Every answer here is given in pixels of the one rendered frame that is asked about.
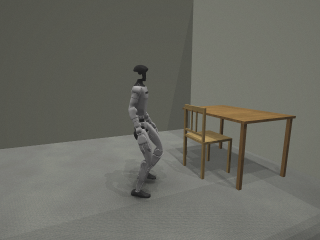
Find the right robot thigh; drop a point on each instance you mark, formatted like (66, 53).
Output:
(147, 155)

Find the chair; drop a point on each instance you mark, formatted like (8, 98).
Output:
(204, 137)

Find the robot left shin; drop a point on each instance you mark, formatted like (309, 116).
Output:
(155, 159)

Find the robot right hand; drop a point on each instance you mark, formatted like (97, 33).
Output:
(141, 139)

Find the robot left hand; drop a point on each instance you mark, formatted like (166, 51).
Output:
(154, 126)

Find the left robot forearm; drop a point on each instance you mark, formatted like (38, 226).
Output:
(147, 118)

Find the table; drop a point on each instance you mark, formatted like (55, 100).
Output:
(246, 116)

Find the right robot forearm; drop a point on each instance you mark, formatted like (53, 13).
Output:
(135, 120)

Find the right robot upper arm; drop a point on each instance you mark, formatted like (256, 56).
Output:
(135, 93)

